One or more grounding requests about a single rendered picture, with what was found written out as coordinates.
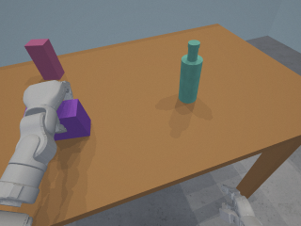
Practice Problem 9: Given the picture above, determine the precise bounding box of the robot right hand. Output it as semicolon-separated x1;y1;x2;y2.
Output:
219;185;255;226

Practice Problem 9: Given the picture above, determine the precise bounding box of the table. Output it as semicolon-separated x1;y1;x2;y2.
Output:
0;24;301;226

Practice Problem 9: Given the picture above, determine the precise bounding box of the robot left forearm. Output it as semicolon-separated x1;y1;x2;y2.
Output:
0;105;57;207

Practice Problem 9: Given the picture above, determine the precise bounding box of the sponge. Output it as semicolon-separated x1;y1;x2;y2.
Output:
24;99;91;141

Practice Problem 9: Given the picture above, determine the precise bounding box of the robot left hand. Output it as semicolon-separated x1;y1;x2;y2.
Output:
23;80;73;134

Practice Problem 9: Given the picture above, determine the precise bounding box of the robot right forearm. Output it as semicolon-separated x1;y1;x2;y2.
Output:
239;215;263;226

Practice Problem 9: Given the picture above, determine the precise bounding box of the left robot upper arm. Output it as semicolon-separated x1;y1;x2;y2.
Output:
0;210;33;226

